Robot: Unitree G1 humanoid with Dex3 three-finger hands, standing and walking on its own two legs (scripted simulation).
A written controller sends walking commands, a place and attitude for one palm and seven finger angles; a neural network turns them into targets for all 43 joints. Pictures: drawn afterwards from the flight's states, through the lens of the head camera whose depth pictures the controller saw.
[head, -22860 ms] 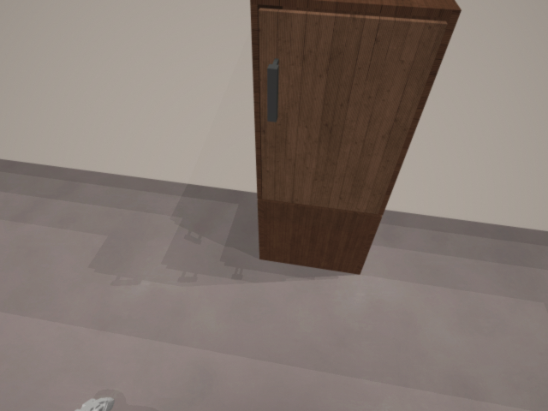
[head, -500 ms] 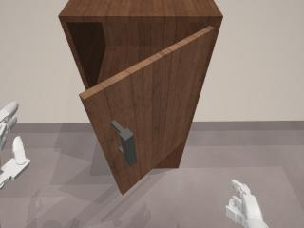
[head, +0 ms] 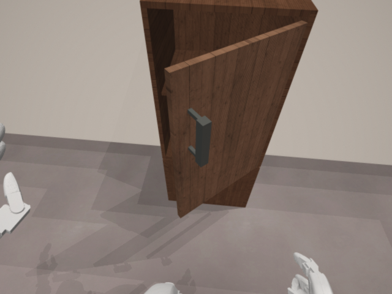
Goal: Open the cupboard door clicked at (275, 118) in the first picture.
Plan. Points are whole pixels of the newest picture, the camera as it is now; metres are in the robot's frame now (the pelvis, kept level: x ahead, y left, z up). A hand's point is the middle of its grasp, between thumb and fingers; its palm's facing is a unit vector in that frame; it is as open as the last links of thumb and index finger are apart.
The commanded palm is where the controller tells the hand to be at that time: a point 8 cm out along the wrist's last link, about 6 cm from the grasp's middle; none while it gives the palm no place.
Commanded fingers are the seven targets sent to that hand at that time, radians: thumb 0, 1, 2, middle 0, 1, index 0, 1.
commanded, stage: step back with the hand held close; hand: left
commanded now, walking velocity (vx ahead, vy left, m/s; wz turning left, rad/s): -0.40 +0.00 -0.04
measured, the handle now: (197, 138) +0.43 +0.05 +0.08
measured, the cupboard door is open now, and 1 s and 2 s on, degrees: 42 42 42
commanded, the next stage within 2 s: stop stepping back and stand still in 0.02 s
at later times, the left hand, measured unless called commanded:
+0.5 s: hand out of the picture +0.08 +0.25 +0.18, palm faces +0.41 -0.79 -0.45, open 7.4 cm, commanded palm +0.04 +0.28 +0.19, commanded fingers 0.00 0.90 0.90 -0.20 -0.30 -0.20 -0.30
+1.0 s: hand out of the picture +0.08 +0.24 +0.17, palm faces +0.37 -0.77 -0.52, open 7.4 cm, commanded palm +0.04 +0.28 +0.19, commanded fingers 0.00 0.90 0.90 -0.20 -0.30 -0.20 -0.30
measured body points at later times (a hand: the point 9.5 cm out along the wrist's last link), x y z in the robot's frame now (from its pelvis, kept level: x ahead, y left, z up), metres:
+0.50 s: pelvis -0.12 +0.00 +0.01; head -0.14 +0.00 +0.46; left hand +0.05 +0.29 +0.21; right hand +0.00 -0.26 -0.08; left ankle -0.08 +0.11 -0.68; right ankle -0.18 -0.09 -0.73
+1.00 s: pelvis -0.13 -0.01 +0.01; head -0.12 -0.02 +0.46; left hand +0.06 +0.28 +0.20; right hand +0.01 -0.24 -0.09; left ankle -0.12 +0.11 -0.71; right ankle -0.13 -0.08 -0.73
